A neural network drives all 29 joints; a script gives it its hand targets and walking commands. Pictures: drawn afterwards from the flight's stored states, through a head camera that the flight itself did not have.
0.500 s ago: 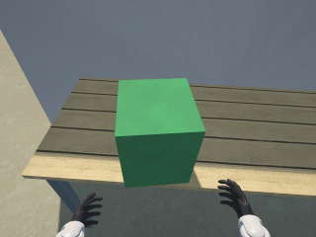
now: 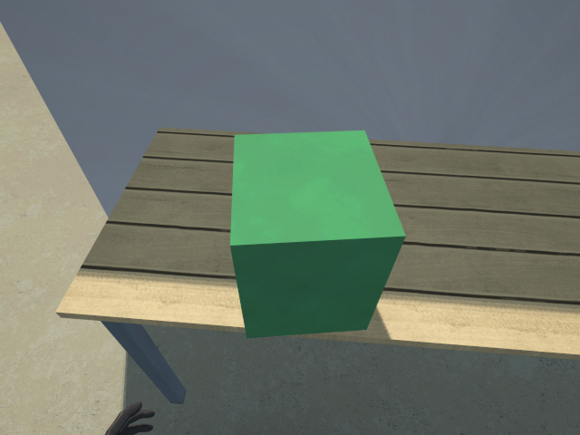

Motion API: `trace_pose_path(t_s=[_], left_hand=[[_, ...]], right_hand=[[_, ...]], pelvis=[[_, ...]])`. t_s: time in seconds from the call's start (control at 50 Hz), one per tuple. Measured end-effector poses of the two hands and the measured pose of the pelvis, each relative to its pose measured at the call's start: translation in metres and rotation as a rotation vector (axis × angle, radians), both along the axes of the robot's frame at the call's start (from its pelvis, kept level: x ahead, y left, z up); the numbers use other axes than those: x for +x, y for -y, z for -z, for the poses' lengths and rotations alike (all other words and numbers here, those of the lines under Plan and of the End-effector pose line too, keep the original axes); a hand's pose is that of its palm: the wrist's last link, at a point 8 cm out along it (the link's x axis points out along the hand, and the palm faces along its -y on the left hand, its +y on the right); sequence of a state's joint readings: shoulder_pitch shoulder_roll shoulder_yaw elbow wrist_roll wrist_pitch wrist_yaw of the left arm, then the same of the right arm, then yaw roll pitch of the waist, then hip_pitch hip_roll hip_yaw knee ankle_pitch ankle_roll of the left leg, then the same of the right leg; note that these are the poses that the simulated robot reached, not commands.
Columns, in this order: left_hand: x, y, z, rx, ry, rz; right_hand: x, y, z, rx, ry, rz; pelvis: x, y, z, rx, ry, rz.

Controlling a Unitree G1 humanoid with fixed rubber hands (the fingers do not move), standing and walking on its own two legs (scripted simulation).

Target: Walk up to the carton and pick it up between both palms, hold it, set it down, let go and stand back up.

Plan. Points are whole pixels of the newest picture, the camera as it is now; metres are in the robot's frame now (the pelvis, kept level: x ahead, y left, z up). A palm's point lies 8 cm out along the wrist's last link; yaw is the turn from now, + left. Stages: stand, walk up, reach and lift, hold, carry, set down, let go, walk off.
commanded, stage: stand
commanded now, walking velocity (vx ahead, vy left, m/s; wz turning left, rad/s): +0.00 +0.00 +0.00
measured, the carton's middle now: (303, 237) +0.39 +0.00 +0.04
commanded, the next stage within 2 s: none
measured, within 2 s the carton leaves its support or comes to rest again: neither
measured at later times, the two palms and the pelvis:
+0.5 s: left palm out of the picture +0.04 +0.27 -0.11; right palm out of the picture +0.06 -0.24 -0.10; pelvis -0.02 +0.02 +0.00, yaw +1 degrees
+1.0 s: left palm out of the picture +0.04 +0.26 -0.11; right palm out of the picture +0.05 -0.25 -0.11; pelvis -0.01 +0.00 +0.00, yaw +1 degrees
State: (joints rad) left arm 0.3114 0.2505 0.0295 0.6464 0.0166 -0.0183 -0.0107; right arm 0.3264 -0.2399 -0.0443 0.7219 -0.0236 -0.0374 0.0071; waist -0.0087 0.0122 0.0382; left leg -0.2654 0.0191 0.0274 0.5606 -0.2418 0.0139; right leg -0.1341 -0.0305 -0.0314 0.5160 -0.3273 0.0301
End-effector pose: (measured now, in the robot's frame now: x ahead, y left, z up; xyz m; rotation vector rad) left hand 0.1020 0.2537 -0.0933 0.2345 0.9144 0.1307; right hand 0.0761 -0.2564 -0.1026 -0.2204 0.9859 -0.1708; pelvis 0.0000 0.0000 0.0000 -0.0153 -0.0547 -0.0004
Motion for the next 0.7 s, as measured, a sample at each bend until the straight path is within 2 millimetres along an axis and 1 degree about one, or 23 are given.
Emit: trace_pose_path(t_s=[0.06,0.14,0.44,0.6,0.7], left_hand=[[0.000,0.000,0.002,-0.008,0.005,0.003],[-0.007,-0.002,0.006,-0.013,-0.011,0.007],[-0.049,-0.019,0.018,-0.006,-0.102,-0.024],[-0.074,-0.022,0.021,0.005,-0.170,-0.034],[-0.080,-0.019,0.020,0.010,-0.183,-0.042]], right_hand=[[-0.001,-0.004,0.000,0.001,-0.002,-0.006],[-0.003,-0.007,-0.002,-0.006,-0.005,-0.014],[-0.009,-0.016,-0.002,-0.018,-0.016,-0.032],[-0.017,-0.018,0.005,-0.005,-0.046,-0.027],[-0.017,-0.015,0.007,0.002,-0.049,-0.020]], pelvis=[[-0.001,-0.003,0.000,0.000,-0.002,-0.002],[-0.004,-0.006,0.001,0.000,-0.004,-0.004],[-0.014,-0.017,0.002,-0.002,-0.007,-0.018],[-0.018,-0.017,0.003,0.004,-0.018,-0.017],[-0.016,-0.014,0.003,0.007,-0.016,-0.012]])
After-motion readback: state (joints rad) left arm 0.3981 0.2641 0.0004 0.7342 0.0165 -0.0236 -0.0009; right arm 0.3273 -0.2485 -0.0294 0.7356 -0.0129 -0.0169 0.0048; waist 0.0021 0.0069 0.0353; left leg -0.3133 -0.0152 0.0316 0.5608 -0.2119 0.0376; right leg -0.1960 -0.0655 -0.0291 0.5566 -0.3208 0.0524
